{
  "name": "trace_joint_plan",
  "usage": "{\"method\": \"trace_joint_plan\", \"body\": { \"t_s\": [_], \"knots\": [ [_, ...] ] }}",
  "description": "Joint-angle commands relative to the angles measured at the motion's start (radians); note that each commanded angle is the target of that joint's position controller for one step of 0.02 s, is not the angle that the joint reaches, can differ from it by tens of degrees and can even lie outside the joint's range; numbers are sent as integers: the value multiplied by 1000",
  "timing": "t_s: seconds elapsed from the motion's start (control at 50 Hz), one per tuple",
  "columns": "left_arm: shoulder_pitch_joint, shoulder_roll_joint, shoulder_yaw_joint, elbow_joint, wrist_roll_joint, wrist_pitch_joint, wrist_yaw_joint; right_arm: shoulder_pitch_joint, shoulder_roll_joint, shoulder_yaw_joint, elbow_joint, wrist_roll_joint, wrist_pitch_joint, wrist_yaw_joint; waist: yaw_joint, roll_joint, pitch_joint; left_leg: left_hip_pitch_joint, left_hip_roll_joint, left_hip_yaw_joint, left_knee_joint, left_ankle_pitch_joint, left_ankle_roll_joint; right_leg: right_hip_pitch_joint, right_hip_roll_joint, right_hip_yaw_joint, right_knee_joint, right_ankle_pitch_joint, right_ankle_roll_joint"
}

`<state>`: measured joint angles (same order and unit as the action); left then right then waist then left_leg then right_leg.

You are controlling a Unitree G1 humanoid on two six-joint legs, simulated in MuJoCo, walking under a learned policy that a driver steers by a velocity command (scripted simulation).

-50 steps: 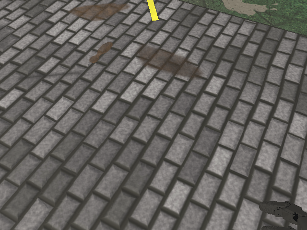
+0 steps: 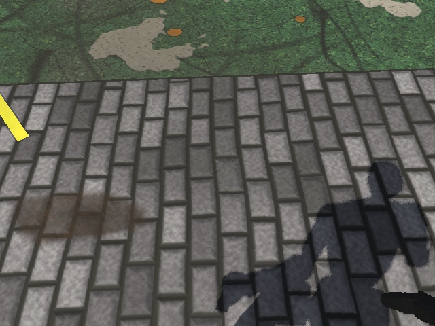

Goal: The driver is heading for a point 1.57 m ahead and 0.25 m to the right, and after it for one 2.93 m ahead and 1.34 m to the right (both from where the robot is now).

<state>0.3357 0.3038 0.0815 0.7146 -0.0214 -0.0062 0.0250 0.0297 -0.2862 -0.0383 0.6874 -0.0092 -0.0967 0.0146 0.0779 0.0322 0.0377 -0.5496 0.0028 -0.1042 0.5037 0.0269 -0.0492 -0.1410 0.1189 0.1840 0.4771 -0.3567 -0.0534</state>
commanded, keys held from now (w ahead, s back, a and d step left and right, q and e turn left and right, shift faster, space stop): e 0.44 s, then no key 0.56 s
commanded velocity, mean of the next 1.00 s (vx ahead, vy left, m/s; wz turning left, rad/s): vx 0.06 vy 0.00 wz -0.39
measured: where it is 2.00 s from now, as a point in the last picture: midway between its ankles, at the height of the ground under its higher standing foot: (306, 307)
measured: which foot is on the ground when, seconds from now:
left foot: up 0.00-0.02, down 0.04-0.48, up 0.50-0.84, down 0.86-1.00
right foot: down 0.00-0.04, up 0.06-0.46, down 0.48-1.00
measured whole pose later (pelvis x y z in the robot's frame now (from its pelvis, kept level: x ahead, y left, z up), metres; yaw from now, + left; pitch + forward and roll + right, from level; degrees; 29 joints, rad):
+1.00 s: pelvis +0.09 +0.00 +0.00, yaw -22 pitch -1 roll +0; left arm 0.16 0.23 0.03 0.76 0.02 0.02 0.01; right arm 0.16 -0.25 -0.04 0.87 -0.01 0.00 0.00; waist 0.00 -0.01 0.03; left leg -0.20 0.03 0.01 0.50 -0.28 -0.02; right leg -0.23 0.04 0.03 0.50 -0.25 -0.02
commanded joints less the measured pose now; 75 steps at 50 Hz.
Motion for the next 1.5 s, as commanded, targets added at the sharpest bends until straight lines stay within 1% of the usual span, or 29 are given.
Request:
{"method": "trace_joint_plan", "body": {
  "t_s": [0.02,0.04,0.06,0.08,0.12,0.18,0.3,0.46,0.48,0.5,0.52,0.54,0.58,0.64,0.76,0.82,0.84,0.88,0.9,1.0,1.06,1.16,1.22,1.24,1.26,1.28,1.34,1.4,1.5],
  "knots": [
    [-76,106,29,-87,1,-2,12,112,-146,-56,-35,-12,-21,-6,-117,-143,-141,301,12,21,-98,113,56,-53,-146,169,143,445,-40],
    [-58,46,9,-114,18,-6,11,196,-203,-66,-38,-31,-22,-16,-135,-10,-268,537,197,-126,-53,391,121,-160,-72,93,395,183,8],
    [172,1,-5,-95,17,-9,6,209,-217,-63,-45,-48,-3,-17,-40,256,-395,789,450,-438,-24,646,301,-389,43,24,663,-437,64],
    [226,114,11,-73,-1,-2,1,196,-195,-67,-42,-10,17,-12,-39,243,-428,763,488,-570,-68,324,346,-469,-46,15,805,-353,89],
    [25,179,36,-86,-8,36,15,105,-93,-36,-71,-10,46,-24,-87,68,-230,559,345,-309,-131,11,264,-522,-110,-55,836,-190,126],
    [1,120,32,-107,-2,72,22,33,-107,-37,-60,-23,64,-33,-53,113,-98,295,236,-93,-225,-54,248,-404,-143,-119,743,-98,136],
    [-73,75,15,-145,11,66,8,34,-140,-56,-28,-8,74,-43,-79,94,-151,362,297,11,-248,20,304,-341,-192,-151,496,-4,123],
    [-70,90,26,-152,13,70,-30,34,-178,-72,17,33,103,-28,-50,91,-128,349,296,123,-132,-80,209,-100,-140,-245,62,123,27],
    [-38,116,36,-141,20,68,-25,83,-145,-63,43,35,106,-25,-46,38,-123,282,254,166,-47,-152,143,-4,-139,-200,-41,213,-9],
    [-19,206,56,-149,23,65,-8,105,-74,-42,37,4,105,-16,-74,-217,-120,93,139,275,214,-394,39,117,-347,90,-134,471,-88],
    [-58,272,61,-180,43,55,-5,57,-89,-44,-8,-14,101,-22,-60,-342,-100,-100,16,224,427,-676,-20,80,-527,298,-146,592,-276],
    [-51,219,49,-174,59,34,-10,-1,-135,-59,-9,-3,102,-29,-13,-236,-128,-93,36,113,571,-665,-16,29,-498,250,-159,541,-295],
    [-152,157,27,-164,44,10,-10,47,-130,-68,31,14,112,-36,-72,-164,-117,-79,57,74,600,-520,-4,16,-384,98,-144,461,-185],
    [-205,91,-5,-157,36,4,-2,91,-118,-66,60,7,117,-36,-102,-166,-135,18,47,83,590,-397,-31,-13,-334,9,-128,602,-163],
    [-185,108,-1,-109,38,15,-7,57,-84,-37,58,15,118,-25,-55,-176,-116,178,48,100,227,-415,-31,-1,-336,32,-108,513,-183],
    [-213,81,-15,-80,25,16,-14,103,-78,-32,82,13,112,-22,-88,-158,-95,295,36,115,-13,-281,-7,-40,-315,49,-85,444,-157],
    [-198,67,-20,-63,20,13,-16,123,-79,-28,91,1,107,-19,-103,-130,-93,377,44,100,-131,-121,10,-71,-291,42,-82,389,-117],
    [-123,56,-22,-45,46,-5,-24,130,-184,-46,99,-9,102,-26,-29,47,-114,469,153,10,-71,119,72,-132,-174,-45,-38,196,-25],
    [-145,43,-25,-37,50,-6,-22,98,-140,-40,110,2,100,-20,-37,106,-111,362,139,8,-88,-78,104,-63,-138,-95,-51,158,12],
    [-210,50,-16,-14,40,22,-6,97,-87,-18,139,-3,71,-19,-76,35,-59,308,89,45,-112,-188,59,-33,-150,-86,-38,233,5],
    [-181,48,-8,18,27,23,0,138,-114,-25,164,11,80,-32,-88,31,-22,284,76,32,-129,-587,100,-118,-98,-134,1,-142,-6],
    [-191,10,-6,18,3,-44,-16,209,-175,-46,179,31,59,-45,-101,154,92,296,321,-323,-323,-835,268,-298,-112,-203,215,-68,-9],
    [-54,18,7,88,-4,-66,-28,95,-141,-38,146,44,58,-33,-11,111,65,164,221,-152,-251,-652,202,-13,-104,-219,-8,1,-46],
    [28,51,20,125,1,-66,-26,69,-103,-28,135,38,54,-30,16,46,36,97,155,-57,-121,-537,159,108,-140,-148,-50,37,-53],
    [128,127,42,152,7,-70,-22,41,-34,-10,104,33,41,-28,32,-192,5,-55,18,122,187,-433,81,230,-298,159,-197,-152,-128],
    [179,178,52,147,13,-82,-35,9,-72,-17,71,37,22,-32,60,-314,10,-217,-32,104,425,-547,67,299,-467,482,-312,-144,-244],
    [85,82,16,122,17,-106,-33,74,-90,-29,108,51,-6,-10,-21,-111,21,-350,83,24,619,-400,123,329,-431,296,-293,-3,-198],
    [89,36,-7,132,20,-89,-31,31,-59,-27,106,34,-2,16,-28,-117,23,-283,112,70,500,-251,104,273,-356,90,-324,295,-141],
    [130,87,-3,157,18,-75,-8,-126,-2,1,51,28,7,30,6,-110,63,-125,57,145,167,-42,42,119,-298,-75,-373,366,-132]
  ]
}}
